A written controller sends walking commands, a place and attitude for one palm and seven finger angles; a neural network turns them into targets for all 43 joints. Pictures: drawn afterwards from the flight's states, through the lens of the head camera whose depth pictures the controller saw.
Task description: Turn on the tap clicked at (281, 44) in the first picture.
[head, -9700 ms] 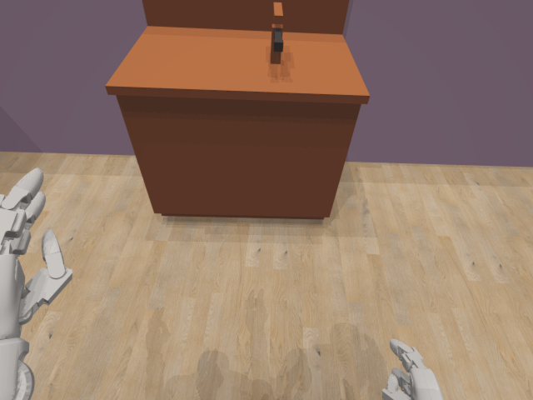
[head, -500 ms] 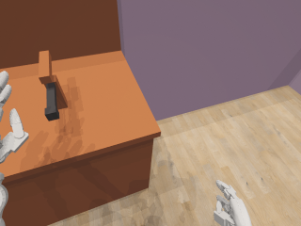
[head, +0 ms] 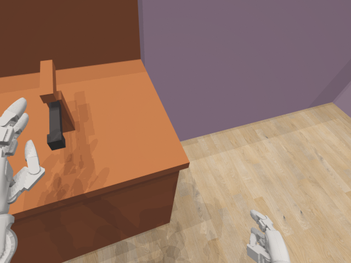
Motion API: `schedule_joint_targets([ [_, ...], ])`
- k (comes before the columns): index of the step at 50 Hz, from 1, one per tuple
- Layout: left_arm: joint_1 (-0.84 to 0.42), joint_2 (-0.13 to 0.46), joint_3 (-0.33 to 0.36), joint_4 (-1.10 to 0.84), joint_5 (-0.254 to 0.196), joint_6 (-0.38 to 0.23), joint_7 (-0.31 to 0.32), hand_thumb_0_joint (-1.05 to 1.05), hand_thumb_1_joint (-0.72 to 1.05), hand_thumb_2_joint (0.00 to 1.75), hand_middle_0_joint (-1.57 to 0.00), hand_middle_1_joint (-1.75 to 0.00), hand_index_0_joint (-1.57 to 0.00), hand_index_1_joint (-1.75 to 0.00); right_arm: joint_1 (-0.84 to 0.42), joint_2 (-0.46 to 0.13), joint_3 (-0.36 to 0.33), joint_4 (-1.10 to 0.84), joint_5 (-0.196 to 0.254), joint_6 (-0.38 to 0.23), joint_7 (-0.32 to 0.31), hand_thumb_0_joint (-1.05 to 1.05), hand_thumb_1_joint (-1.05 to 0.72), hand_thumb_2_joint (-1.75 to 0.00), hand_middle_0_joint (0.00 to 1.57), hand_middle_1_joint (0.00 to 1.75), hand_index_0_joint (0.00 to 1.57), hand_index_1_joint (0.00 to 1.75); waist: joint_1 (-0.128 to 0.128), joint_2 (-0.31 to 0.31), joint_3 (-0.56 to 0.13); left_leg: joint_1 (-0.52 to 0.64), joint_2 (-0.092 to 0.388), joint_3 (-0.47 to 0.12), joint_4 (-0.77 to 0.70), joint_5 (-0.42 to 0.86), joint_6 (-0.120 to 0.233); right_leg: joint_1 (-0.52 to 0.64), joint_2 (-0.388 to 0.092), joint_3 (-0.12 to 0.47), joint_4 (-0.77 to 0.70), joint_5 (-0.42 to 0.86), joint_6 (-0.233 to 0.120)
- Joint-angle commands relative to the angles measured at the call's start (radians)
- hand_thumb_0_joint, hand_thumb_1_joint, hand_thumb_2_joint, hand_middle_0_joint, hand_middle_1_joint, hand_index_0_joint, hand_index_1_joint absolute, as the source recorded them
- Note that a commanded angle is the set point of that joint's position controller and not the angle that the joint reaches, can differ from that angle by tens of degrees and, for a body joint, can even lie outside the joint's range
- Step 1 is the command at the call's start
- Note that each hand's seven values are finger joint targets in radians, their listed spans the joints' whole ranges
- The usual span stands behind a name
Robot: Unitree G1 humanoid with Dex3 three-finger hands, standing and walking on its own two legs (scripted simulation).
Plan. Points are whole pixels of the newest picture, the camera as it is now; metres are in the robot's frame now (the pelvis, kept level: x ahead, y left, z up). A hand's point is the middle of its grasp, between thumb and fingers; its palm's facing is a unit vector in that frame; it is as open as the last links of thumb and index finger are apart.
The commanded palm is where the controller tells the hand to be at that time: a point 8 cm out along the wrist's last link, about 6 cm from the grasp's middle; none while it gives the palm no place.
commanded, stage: come to a stop and stand still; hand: left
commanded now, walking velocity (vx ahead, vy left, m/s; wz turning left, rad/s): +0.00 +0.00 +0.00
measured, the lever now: (56, 141) +0.33 +0.30 +0.08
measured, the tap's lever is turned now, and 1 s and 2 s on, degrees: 0 0 0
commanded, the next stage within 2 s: look again from close up in 0.10 s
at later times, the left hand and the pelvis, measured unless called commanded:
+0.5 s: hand (37, 174) +0.22 +0.25 +0.16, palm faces +0.40 -0.85 -0.34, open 7.4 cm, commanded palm +0.16 +0.28 +0.17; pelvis +0.00 +0.00 +0.00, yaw +0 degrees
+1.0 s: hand (38, 198) +0.18 +0.23 +0.15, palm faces +0.54 -0.79 -0.29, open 7.4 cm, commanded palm +0.14 +0.27 +0.16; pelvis -0.02 -0.06 -0.02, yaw +4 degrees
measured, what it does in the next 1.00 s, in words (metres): shifts its weight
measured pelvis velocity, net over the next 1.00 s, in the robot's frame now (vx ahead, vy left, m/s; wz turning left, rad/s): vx -0.02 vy -0.06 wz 0.06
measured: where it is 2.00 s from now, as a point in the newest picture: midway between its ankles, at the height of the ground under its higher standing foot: outside the picture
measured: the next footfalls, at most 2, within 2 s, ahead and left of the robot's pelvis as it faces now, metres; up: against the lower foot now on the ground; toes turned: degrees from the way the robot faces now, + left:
none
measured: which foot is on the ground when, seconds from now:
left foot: down 0.00-1.00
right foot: down 0.00-1.00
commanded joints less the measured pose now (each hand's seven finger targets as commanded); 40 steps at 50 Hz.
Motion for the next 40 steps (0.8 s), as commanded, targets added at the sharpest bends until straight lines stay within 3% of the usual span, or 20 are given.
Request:
schedule_joint_targets([
  [1, -0.058, 0.169, 0.122, -0.248, -0.014, -0.052, 0.023, 0.00, 0.90, 0.90, -0.20, -0.30, -0.20, -0.30, -0.068, -0.137, -0.059, -0.158, 0.007, -0.033, -0.012, 0.00, -0.90, -0.90, 0.20, 0.30, 0.20, 0.30, 0.009, 0.103, -0.189, 0.061, 0.103, -0.080, -0.066, 0.359, -0.068, 0.098, -0.017, -0.003, 0.009, 0.277, -0.045],
  [6, -0.053, 0.149, 0.102, -0.245, -0.012, -0.039, 0.027, 0.00, 0.90, 0.90, -0.20, -0.30, -0.20, -0.30, -0.067, -0.138, -0.061, -0.158, 0.008, -0.023, -0.012, 0.00, -0.90, -0.90, 0.20, 0.30, 0.20, 0.30, 0.008, 0.111, -0.188, 0.065, 0.105, -0.078, -0.065, 0.355, -0.069, 0.103, -0.020, -0.005, 0.007, 0.274, -0.044],
  [19, -0.084, 0.139, 0.081, -0.221, -0.008, -0.026, 0.033, 0.00, 0.90, 0.90, -0.20, -0.30, -0.20, -0.30, -0.075, -0.137, -0.062, -0.162, 0.011, -0.011, -0.020, 0.00, -0.90, -0.90, 0.20, 0.30, 0.20, 0.30, 0.010, 0.107, -0.125, 0.000, 0.099, -0.086, -0.125, 0.122, -0.052, 0.103, -0.022, 0.012, -0.023, 0.167, -0.043],
  [20, -0.079, 0.161, 0.107, -0.227, -0.007, -0.024, 0.037, 0.00, 0.90, 0.90, -0.20, -0.30, -0.20, -0.30, -0.082, -0.136, -0.062, -0.161, 0.010, -0.010, -0.024, 0.00, -0.90, -0.90, 0.20, 0.30, 0.20, 0.30, 0.012, 0.104, -0.130, 0.007, 0.099, -0.082, -0.122, 0.121, -0.053, 0.102, -0.021, 0.014, -0.029, 0.174, -0.043],
  [21, -0.083, 0.138, 0.084, -0.229, -0.008, -0.027, 0.034, 0.00, 0.90, 0.90, -0.20, -0.30, -0.20, -0.30, -0.075, -0.137, -0.062, -0.161, 0.009, -0.009, -0.022, 0.00, -0.90, -0.90, 0.20, 0.30, 0.20, 0.30, 0.009, 0.093, -0.133, 0.000, 0.096, -0.085, -0.124, 0.118, -0.052, 0.110, -0.021, 0.009, -0.026, 0.172, -0.044],
  [23, -0.077, 0.147, 0.091, -0.230, -0.008, -0.028, 0.035, 0.00, 0.90, 0.90, -0.20, -0.30, -0.20, -0.30, -0.074, -0.138, -0.064, -0.163, 0.011, -0.011, -0.021, 0.00, -0.90, -0.90, 0.20, 0.30, 0.20, 0.30, 0.011, 0.117, -0.131, -0.001, 0.098, -0.088, -0.128, 0.125, -0.052, 0.112, -0.019, 0.009, -0.022, 0.170, -0.044],
  [29, -0.054, 0.141, 0.092, -0.203, -0.009, -0.026, 0.035, 0.00, 0.90, 0.90, -0.20, -0.30, -0.20, -0.30, -0.067, -0.139, -0.067, -0.161, 0.013, -0.009, -0.020, 0.00, -0.90, -0.90, 0.20, 0.30, 0.20, 0.30, 0.011, 0.089, -0.125, -0.011, 0.097, -0.087, -0.127, 0.099, -0.046, 0.114, -0.022, 0.013, -0.032, 0.161, -0.043],
  [30, -0.980, 0.894, 0.354, -0.461, 0.031, -0.165, 0.058, 0.00, 0.90, 0.90, -0.20, -0.30, -0.20, -0.30, 0.020, -0.174, 0.126, -0.290, 0.045, 0.007, -0.092, 0.00, -0.90, -0.90, 0.20, 0.30, 0.20, 0.30, -0.048, 0.360, -0.033, -0.254, 0.111, -0.171, -0.164, -0.054, -0.024, 0.176, 0.044, -0.019, 0.169, -0.038, 0.009],
  [31, -0.549, 0.347, 0.268, 0.075, 0.111, 0.014, -0.002, 0.00, 0.90, 0.90, -0.20, -0.30, -0.20, -0.30, -0.011, -0.138, -0.059, -0.090, -0.068, -0.026, -0.060, 0.00, -0.90, -0.90, 0.20, 0.30, 0.20, 0.30, 0.068, 0.334, -0.247, 0.182, 0.101, -0.156, -0.083, 0.451, -0.132, -0.029, 0.057, -0.046, 0.169, 0.052, -0.068],
  [32, -0.354, 0.110, 0.053, 0.044, -0.008, 0.076, -0.043, 0.00, 0.90, 0.90, -0.20, -0.30, -0.20, -0.30, -0.001, -0.150, -0.060, -0.093, -0.045, -0.030, 0.003, 0.00, -0.90, -0.90, 0.20, 0.30, 0.20, 0.30, 0.009, 0.278, -0.309, 0.310, 0.099, -0.139, -0.061, 0.672, -0.203, -0.126, 0.081, -0.077, 0.144, 0.020, -0.069],
  [33, -0.342, 0.119, 0.102, -0.055, -0.094, 0.108, -0.076, 0.00, 0.90, 0.90, -0.20, -0.30, -0.20, -0.30, -0.026, -0.195, -0.080, -0.096, -0.039, -0.036, 0.011, 0.00, -0.90, -0.90, 0.20, 0.30, 0.20, 0.30, 0.056, 0.196, -0.374, 0.334, 0.082, -0.120, -0.041, 0.671, -0.187, -0.105, 0.070, -0.062, 0.134, 0.060, -0.060],
  [34, -0.229, 0.166, 0.145, 0.027, -0.135, 0.153, -0.103, 0.00, 0.90, 0.90, -0.20, -0.30, -0.20, -0.30, -0.051, -0.218, -0.082, -0.079, -0.033, -0.037, 0.013, 0.00, -0.90, -0.90, 0.20, 0.30, 0.20, 0.30, 0.082, 0.135, -0.326, 0.262, 0.072, -0.094, -0.033, 0.573, -0.165, -0.075, 0.060, -0.072, 0.115, 0.081, -0.063],
  [35, -0.127, 0.129, 0.123, 0.078, -0.142, 0.195, -0.121, 0.00, 0.90, 0.90, -0.20, -0.30, -0.20, -0.30, -0.084, -0.218, -0.064, -0.091, -0.018, -0.025, 0.022, 0.00, -0.90, -0.90, 0.20, 0.30, 0.20, 0.30, 0.086, 0.124, -0.244, 0.192, 0.061, -0.069, -0.035, 0.494, -0.155, -0.054, 0.063, -0.089, 0.082, 0.130, -0.066],
  [36, -0.156, 0.080, 0.046, -0.019, -0.130, 0.200, -0.134, 0.00, 0.90, 0.90, -0.20, -0.30, -0.20, -0.30, -0.122, -0.215, -0.057, -0.112, -0.012, -0.026, 0.036, 0.00, -0.90, -0.90, 0.20, 0.30, 0.20, 0.30, 0.071, 0.076, -0.198, 0.128, 0.053, -0.069, -0.029, 0.415, -0.130, -0.052, 0.052, -0.105, 0.082, 0.173, -0.067],
  [37, -0.134, 0.105, 0.051, -0.039, -0.109, 0.206, -0.123, 0.00, 0.90, 0.90, -0.20, -0.30, -0.20, -0.30, -0.143, -0.213, -0.056, -0.118, -0.009, -0.020, 0.036, 0.00, -0.90, -0.90, 0.20, 0.30, 0.20, 0.30, 0.063, 0.049, -0.149, 0.092, 0.055, -0.069, -0.029, 0.346, -0.107, -0.066, 0.054, -0.108, 0.086, 0.162, -0.063],
  [39, -0.119, 0.143, 0.078, -0.051, -0.073, 0.183, -0.091, 0.00, 0.90, 0.90, -0.20, -0.30, -0.20, -0.30, -0.154, -0.212, -0.058, -0.123, -0.008, -0.003, 0.030, 0.00, -0.90, -0.90, 0.20, 0.30, 0.20, 0.30, 0.045, -0.009, -0.124, 0.018, 0.050, -0.080, -0.038, 0.166, -0.082, -0.094, 0.053, -0.110, 0.107, 0.078, -0.056],
  [40, -0.145, 0.199, 0.130, -0.093, -0.075, 0.154, -0.063, 0.00, 0.90, 0.90, -0.20, -0.30, -0.20, -0.30, -0.171, -0.206, -0.055, -0.126, -0.007, 0.000, 0.020, 0.00, -0.90, -0.90, 0.20, 0.30, 0.20, 0.30, 0.055, 0.023, -0.116, 0.010, 0.042, -0.069, -0.038, 0.095, -0.072, -0.099, 0.055, -0.095, 0.103, 0.040, -0.057],
])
